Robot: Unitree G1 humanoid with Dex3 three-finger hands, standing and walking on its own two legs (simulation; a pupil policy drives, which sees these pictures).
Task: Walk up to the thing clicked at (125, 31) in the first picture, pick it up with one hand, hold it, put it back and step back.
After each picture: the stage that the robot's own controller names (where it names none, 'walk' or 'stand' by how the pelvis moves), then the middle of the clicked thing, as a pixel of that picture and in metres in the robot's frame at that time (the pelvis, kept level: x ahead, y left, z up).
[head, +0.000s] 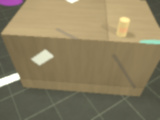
stand; (122, 27) +0.92 -0.29 -0.09
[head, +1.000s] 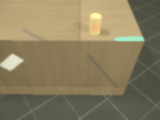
rise first; (95, 24) +0.85 -0.06 -0.06
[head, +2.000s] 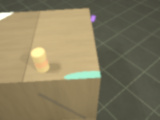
stand; (40, 60) +0.58 +0.23 -0.08
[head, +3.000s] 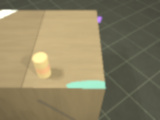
stand; (42, 65) +0.53 +0.19 -0.08
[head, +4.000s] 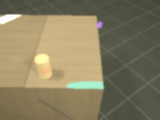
stand; (43, 66) +0.56 +0.19 -0.09
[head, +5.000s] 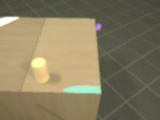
stand; (40, 70) +0.54 +0.20 -0.09
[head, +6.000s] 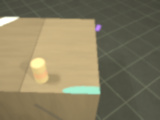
stand; (39, 71) +0.54 +0.20 -0.09
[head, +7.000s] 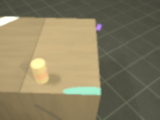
stand; (40, 71) +0.53 +0.20 -0.09
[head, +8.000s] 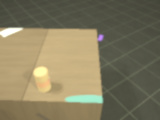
rise first; (42, 79) +0.52 +0.21 -0.09
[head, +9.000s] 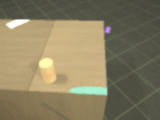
go down; (48, 70) +0.55 +0.20 -0.09
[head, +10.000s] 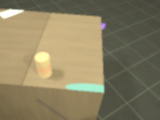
go down; (43, 65) +0.55 +0.18 -0.08
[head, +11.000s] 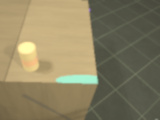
go down; (29, 57) +0.53 +0.19 -0.04
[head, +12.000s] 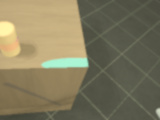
close in; (7, 40) +0.54 +0.20 -0.01
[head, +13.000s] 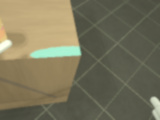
close; out of the picture +0.56 +0.21 +0.02
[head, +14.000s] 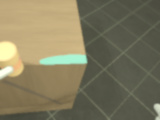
lift; (9, 60) +0.46 +0.19 +0.01
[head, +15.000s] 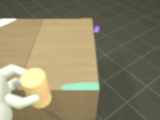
lift; (37, 88) +0.32 +0.14 +0.11
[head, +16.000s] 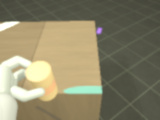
hold; (43, 82) +0.32 +0.12 +0.13
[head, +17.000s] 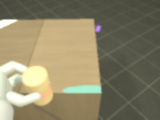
hold; (39, 86) +0.32 +0.13 +0.11
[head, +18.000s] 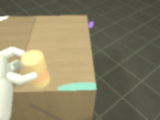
crouch; (36, 69) +0.39 +0.14 +0.10
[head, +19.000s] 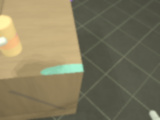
lower; (6, 37) +0.51 +0.18 +0.09
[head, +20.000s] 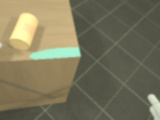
lower; (24, 31) +0.57 +0.11 +0.00
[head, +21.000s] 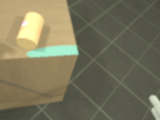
lower; (30, 31) +0.56 +0.08 +0.00
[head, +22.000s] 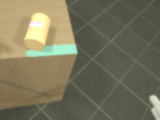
lower; (37, 32) +0.55 +0.05 +0.00
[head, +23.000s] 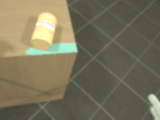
lower; (44, 31) +0.55 +0.03 +0.00
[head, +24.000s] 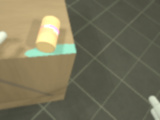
open; (48, 34) +0.54 +0.01 +0.00
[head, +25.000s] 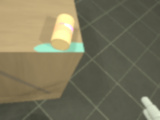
sink last; (63, 32) +0.54 -0.01 +0.00
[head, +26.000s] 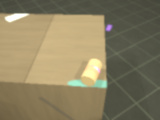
sink last; (91, 72) +0.52 -0.02 -0.06
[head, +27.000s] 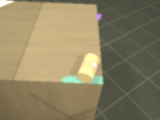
stand; (88, 68) +0.50 -0.03 -0.05
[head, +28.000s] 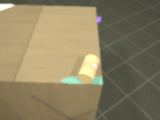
stand; (88, 68) +0.50 -0.03 -0.05
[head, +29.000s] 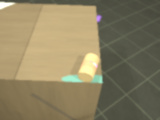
stand; (88, 67) +0.51 -0.03 -0.05
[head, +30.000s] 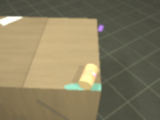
stand; (88, 76) +0.52 -0.03 -0.11
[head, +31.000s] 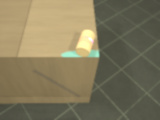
walk; (85, 43) +0.60 -0.02 -0.09
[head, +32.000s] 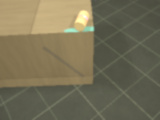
walk; (81, 20) +0.86 +0.02 -0.10
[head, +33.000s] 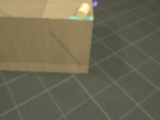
stand; (83, 11) +1.10 -0.03 -0.10
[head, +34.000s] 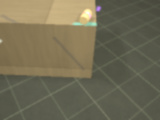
stand; (85, 16) +1.09 -0.03 -0.12
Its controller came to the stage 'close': yes
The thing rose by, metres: 0.21
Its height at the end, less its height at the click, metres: -0.02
